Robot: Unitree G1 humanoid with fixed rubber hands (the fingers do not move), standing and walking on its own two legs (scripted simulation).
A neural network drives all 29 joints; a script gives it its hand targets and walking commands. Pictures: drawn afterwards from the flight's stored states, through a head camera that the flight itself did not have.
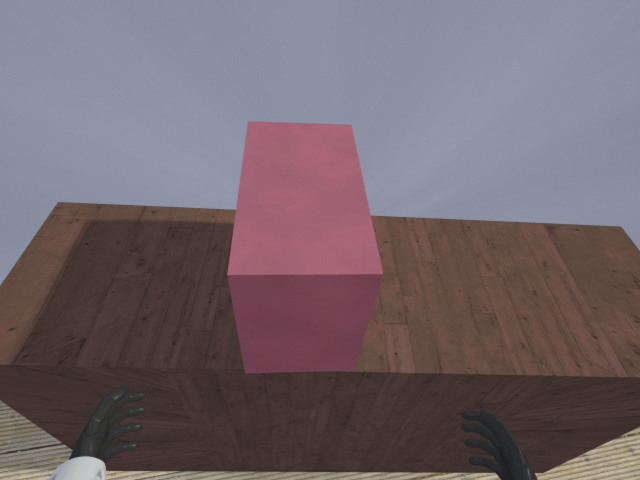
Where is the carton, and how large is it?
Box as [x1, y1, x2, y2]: [227, 121, 382, 372]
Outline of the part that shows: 248,121 227,273 245,372 353,369 382,276 382,270 351,125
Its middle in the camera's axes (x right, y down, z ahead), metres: -0.03 +0.00 +0.61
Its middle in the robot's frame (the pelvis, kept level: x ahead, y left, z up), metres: +0.46 +0.05 +0.02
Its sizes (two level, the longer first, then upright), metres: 0.313 0.169 0.245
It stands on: a pedestal, 0.66 m high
